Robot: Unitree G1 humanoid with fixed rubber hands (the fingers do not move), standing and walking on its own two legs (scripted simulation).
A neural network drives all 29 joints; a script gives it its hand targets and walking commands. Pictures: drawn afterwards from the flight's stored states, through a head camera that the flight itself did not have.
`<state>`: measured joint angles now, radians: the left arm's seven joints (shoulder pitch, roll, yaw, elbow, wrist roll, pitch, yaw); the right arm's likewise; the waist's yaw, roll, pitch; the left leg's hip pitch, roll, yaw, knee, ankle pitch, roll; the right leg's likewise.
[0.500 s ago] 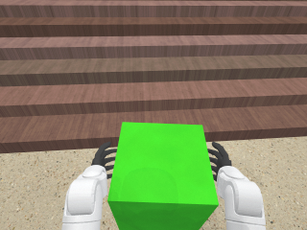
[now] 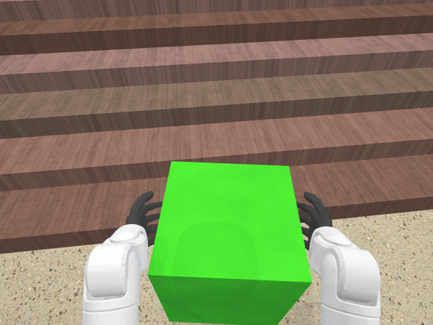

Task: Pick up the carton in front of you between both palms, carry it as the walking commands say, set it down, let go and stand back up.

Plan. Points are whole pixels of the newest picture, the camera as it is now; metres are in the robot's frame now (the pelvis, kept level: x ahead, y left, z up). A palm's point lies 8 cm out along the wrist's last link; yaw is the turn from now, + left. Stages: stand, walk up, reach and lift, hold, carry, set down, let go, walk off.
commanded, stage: carry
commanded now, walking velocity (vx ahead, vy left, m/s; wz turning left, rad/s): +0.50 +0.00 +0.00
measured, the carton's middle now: (226, 247) +0.29 -0.01 +0.02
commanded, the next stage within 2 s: none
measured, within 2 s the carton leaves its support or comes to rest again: neither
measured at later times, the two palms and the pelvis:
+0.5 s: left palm (161, 94) +0.65 +0.15 +0.13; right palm (279, 93) +0.64 -0.14 +0.14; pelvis +0.33 +0.02 -0.01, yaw -2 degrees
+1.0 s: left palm (178, 38) +1.01 +0.15 +0.15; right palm (262, 34) +1.04 -0.15 +0.15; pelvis +0.64 -0.01 +0.01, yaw -1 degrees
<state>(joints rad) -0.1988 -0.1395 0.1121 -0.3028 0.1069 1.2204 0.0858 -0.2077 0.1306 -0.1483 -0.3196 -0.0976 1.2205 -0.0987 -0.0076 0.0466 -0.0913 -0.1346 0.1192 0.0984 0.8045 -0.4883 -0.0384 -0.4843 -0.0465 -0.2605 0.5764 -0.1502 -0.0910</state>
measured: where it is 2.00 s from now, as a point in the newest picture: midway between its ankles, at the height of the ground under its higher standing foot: (214, 133)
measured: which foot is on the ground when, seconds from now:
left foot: up 0.00-0.42, down 0.44-0.92, up 0.94-1.00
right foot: down 0.00-0.46, up 0.48-0.84, down 0.86-1.00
